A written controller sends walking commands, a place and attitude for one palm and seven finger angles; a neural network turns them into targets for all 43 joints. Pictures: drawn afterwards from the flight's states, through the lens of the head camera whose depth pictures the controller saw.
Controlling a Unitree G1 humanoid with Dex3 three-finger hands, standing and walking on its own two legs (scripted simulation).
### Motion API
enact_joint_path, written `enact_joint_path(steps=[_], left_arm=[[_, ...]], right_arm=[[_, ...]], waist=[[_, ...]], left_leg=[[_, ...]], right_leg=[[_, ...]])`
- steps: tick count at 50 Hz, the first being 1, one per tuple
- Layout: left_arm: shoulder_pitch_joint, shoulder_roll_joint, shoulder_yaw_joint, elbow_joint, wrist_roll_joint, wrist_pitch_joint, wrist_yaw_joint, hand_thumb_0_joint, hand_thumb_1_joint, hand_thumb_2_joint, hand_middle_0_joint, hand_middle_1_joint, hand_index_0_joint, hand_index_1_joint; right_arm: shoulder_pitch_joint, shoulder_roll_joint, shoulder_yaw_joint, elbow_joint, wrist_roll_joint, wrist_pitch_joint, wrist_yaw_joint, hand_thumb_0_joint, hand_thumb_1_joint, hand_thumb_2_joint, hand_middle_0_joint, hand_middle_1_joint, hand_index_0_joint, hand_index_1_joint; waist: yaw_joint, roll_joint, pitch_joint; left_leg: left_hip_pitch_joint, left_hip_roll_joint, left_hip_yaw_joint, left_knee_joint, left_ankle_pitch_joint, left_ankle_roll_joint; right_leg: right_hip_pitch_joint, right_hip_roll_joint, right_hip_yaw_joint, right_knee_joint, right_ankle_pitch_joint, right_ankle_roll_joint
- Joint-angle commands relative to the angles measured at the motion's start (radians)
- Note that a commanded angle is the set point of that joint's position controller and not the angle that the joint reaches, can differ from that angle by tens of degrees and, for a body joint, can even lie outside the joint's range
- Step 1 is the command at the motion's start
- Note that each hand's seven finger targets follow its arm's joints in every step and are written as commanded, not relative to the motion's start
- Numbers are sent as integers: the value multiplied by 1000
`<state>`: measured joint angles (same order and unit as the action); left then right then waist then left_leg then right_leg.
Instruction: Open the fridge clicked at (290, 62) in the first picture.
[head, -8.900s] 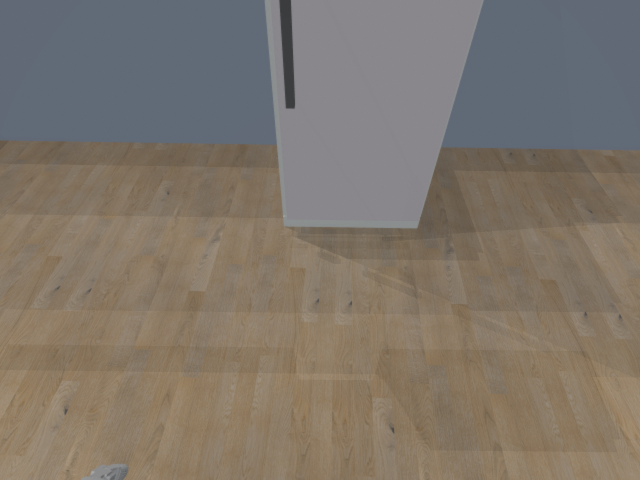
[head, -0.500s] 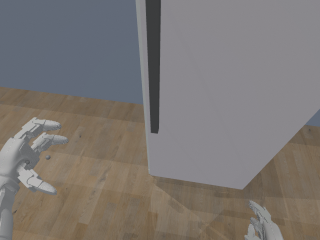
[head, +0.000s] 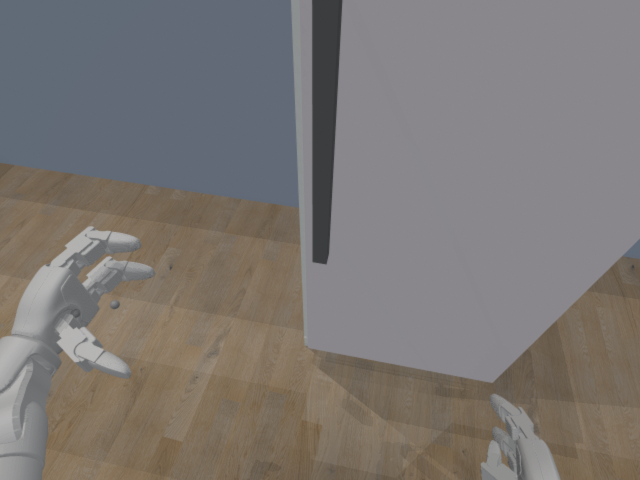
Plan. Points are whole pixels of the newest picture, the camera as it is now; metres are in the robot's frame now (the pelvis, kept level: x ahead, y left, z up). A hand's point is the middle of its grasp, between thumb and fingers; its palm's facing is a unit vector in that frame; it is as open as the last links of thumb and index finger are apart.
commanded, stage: move the hooked fingers beside the handle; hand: left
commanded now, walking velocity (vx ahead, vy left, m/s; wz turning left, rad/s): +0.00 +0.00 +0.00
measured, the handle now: (326, 153) +0.53 +0.04 +0.12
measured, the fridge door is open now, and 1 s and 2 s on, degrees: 0 0 0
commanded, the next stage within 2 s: none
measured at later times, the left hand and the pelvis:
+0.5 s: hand (186, 263) +0.35 +0.20 +0.08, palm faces -0.12 -0.99 -0.02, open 14.0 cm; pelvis +0.00 +0.00 +0.00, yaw -1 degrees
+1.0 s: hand (235, 221) +0.42 +0.16 +0.08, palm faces -0.13 -0.99 -0.01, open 14.0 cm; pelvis +0.01 -0.01 +0.00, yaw -1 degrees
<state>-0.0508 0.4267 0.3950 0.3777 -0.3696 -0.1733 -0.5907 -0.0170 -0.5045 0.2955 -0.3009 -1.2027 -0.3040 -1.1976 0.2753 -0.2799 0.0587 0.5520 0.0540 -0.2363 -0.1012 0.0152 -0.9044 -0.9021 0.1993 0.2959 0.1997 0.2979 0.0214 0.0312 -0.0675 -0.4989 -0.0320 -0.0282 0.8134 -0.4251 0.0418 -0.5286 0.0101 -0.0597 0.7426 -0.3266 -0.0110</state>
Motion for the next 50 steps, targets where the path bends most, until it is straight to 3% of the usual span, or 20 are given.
enact_joint_path(steps=[1, 3, 4, 6, 10, 11, 14, 16, 19, 21, 23, 26, 30, 33, 36, 41, 44, 46, 47, 50], left_arm=[[-346, 230, 40, -219, -8, -63, 27, 0, -500, 300, -300, -1200, -300, -1200], [-343, 214, 24, -240, 4, -67, 47, 0, -500, 300, -300, -1200, -300, -1200], [-328, 196, 11, -235, 6, -66, 57, 0, -500, 300, -300, -1200, -300, -1200], [-294, 225, 49, -191, 8, -58, 77, 0, -500, 300, -300, -1200, -300, -1200], [-321, 189, 14, -211, 20, -56, 110, 0, -500, 300, -300, -1200, -300, -1200], [-307, 183, 11, -221, 22, -57, 119, 0, -500, 300, -300, -1200, -300, -1200], [-356, 134, -43, -226, 37, -59, 144, 0, -500, 300, -300, -1200, -300, -1200], [-369, 163, -16, -191, 43, -61, 158, 0, -500, 300, -300, -1200, -300, -1200], [-407, 121, -59, -195, 54, -69, 177, 0, -500, 300, -300, -1200, -300, -1200], [-482, 159, -39, -145, 67, -72, 188, 0, -500, 300, -300, -1200, -300, -1200], [-530, 142, -57, -118, 72, -82, 195, 0, -500, 300, -300, -1200, -300, -1200], [-598, 113, -99, -107, 81, -100, 196, 0, -500, 300, -300, -1200, -300, -1200], [-638, 125, -86, 7, 87, -106, 209, 0, -500, 300, -300, -1200, -300, -1200], [-647, 122, -89, 27, 99, -112, 217, 0, -500, 300, -300, -1200, -300, -1200], [-667, 137, -66, 80, 102, -118, 231, 0, -500, 300, -300, -1200, -300, -1200], [-764, 173, -48, 132, 118, -146, 245, 0, -500, 300, -300, -1200, -300, -1200], [-800, 140, -78, 124, 121, -171, 246, 0, -500, 300, -300, -1200, -300, -1200], [-847, 141, -88, 157, 126, -176, 247, 0, -500, 300, -300, -1200, -300, -1200], [-838, 103, -114, 177, 124, -174, 245, 0, -500, 300, -300, -1200, -300, -1200], [-903, 132, -99, 213, 132, -179, 254, 0, -500, 300, -300, -1200, -300, -1200]], right_arm=[[-44, -140, -64, -140, 3, -45, -15, 0, -900, -900, 200, 300, 200, 300], [-42, -135, -66, -142, 2, -46, -11, 0, -900, -900, 200, 300, 200, 300], [-41, -132, -66, -139, 3, -44, -10, 0, -900, -900, 200, 300, 200, 300], [-32, -136, -65, -138, 0, -34, -3, 0, -900, -900, 200, 300, 200, 300], [-32, -129, -65, -146, -2, -19, 5, 0, -900, -900, 200, 300, 200, 300], [-27, -127, -67, -150, -1, -16, 8, 0, -900, -900, 200, 300, 200, 300], [-23, -125, -69, -141, 2, -7, 12, 0, -900, -900, 200, 300, 200, 300], [-11, -131, -71, -130, -2, 3, 12, 0, -900, -900, 200, 300, 200, 300], [-11, -125, -71, -126, 0, 12, 13, 0, -900, -900, 200, 300, 200, 300], [-1, -130, -70, -107, -1, 25, 8, 0, -900, -900, 200, 300, 200, 300], [1, -126, -70, -100, 1, 33, 6, 0, -900, -900, 200, 300, 200, 300], [7, -120, -67, -93, -1, 37, 8, 0, -900, -900, 200, 300, 200, 300], [31, -128, -69, -72, -4, 57, 11, 0, -900, -900, 200, 300, 200, 300], [36, -125, -72, -75, -3, 74, 21, 0, -900, -900, 200, 300, 200, 300], [52, -127, -76, -72, -6, 92, 28, 0, -900, -900, 200, 300, 200, 300], [66, -127, -77, -64, -6, 121, 30, 0, -900, -900, 200, 300, 200, 300], [74, -120, -79, -61, -7, 128, 33, 0, -900, -900, 200, 300, 200, 300], [90, -125, -81, -49, -6, 137, 35, 0, -900, -900, 200, 300, 200, 300], [93, -122, -82, -49, -6, 139, 37, 0, -900, -900, 200, 300, 200, 300], [108, -129, -83, -33, -9, 151, 40, 0, -900, -900, 200, 300, 200, 300]], waist=[[-33, 67, -216], [-26, 98, -251], [-29, 83, -243], [-17, 30, -234], [-11, 62, -245], [-12, 39, -262], [-31, 66, -247], [-32, 3, -234], [-42, 36, -252], [-54, 6, -236], [-61, -1, -239], [-64, 55, -280], [-66, -23, -278], [-59, 20, -309], [-60, -37, -312], [-73, -22, -319], [-79, 30, -365], [-93, -2, -358], [-95, -1, -362], [-98, 9, -356]], left_leg=[[72, 21, -32, -147, 222, -29], [106, 24, -43, -149, 269, -41], [107, 26, -41, -149, 277, -42], [70, 26, -34, -149, 286, -40], [84, 27, -36, -154, 330, -52], [89, 29, -35, -156, 352, -53], [103, 34, -34, -156, 346, -58], [79, 35, -37, -158, 334, -55], [89, 31, -30, -158, 314, -53], [58, 29, -25, -156, 276, -42], [55, 27, -23, -158, 254, -38], [86, 25, -20, -152, 280, -38], [49, 24, -18, -141, 294, -32], [51, 22, -8, -140, 319, -34], [16, 21, 1, -133, 323, -27], [-17, 19, 15, -124, 286, -20], [15, 18, 18, -116, 327, -22], [10, 23, 9, -111, 339, -22], [15, 22, 15, -108, 336, -21], [-2, 20, 13, -102, 332, -21]], right_leg=[[109, 3, 22, -78, 114, -23], [111, 2, 13, -64, 142, -26], [106, 2, 12, -67, 150, -24], [134, 4, 14, -66, 171, -24], [141, 3, 9, -55, 195, -28], [150, 2, 6, -54, 212, -24], [114, 2, 5, -56, 203, -21], [125, 5, 4, -58, 203, -22], [117, -1, 11, -62, 194, -18], [124, -1, 19, -68, 183, -18], [123, -2, 21, -71, 169, -17], [129, -4, 29, -67, 194, -20], [147, -3, 33, -63, 228, -17], [162, -6, 37, -55, 263, -19], [189, -6, 45, -55, 294, -14], [197, -5, 64, -56, 289, -10], [201, -5, 65, -47, 331, -13], [187, 1, 60, -40, 338, -12], [180, 1, 61, -43, 339, -11], [169, 0, 61, -36, 337, -14]])
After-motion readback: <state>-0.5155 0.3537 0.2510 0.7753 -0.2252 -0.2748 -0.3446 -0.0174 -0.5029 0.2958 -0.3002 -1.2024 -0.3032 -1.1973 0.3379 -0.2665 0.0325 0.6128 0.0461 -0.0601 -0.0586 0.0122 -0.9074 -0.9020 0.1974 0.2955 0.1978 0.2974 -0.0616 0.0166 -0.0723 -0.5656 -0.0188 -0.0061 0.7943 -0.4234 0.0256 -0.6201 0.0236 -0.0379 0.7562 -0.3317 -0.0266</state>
